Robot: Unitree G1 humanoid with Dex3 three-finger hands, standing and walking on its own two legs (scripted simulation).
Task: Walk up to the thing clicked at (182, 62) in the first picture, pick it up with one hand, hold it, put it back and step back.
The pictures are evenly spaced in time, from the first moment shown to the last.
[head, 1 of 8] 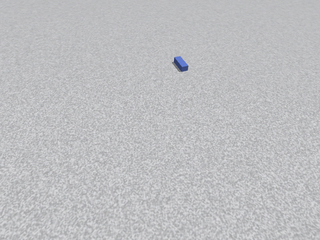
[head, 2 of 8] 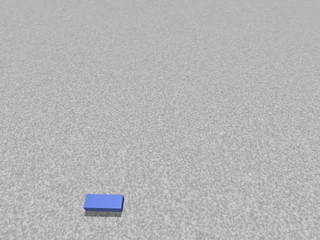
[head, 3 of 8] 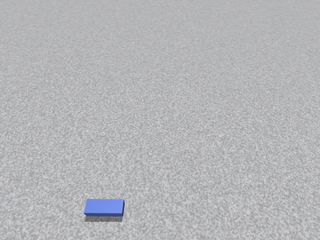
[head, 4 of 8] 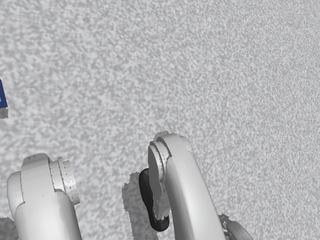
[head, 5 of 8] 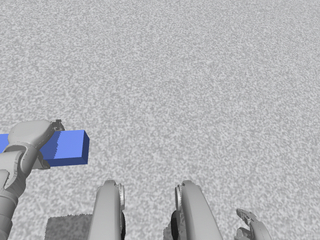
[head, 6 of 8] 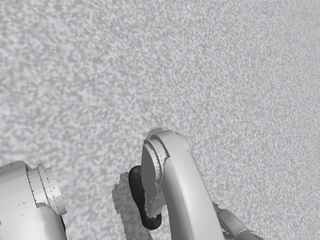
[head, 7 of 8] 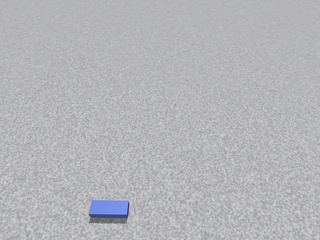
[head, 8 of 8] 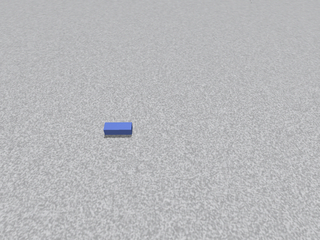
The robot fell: no
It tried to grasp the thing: yes
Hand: left
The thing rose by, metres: 0.66
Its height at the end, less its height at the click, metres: +0.00
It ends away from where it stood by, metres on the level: 0.02
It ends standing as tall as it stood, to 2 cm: yes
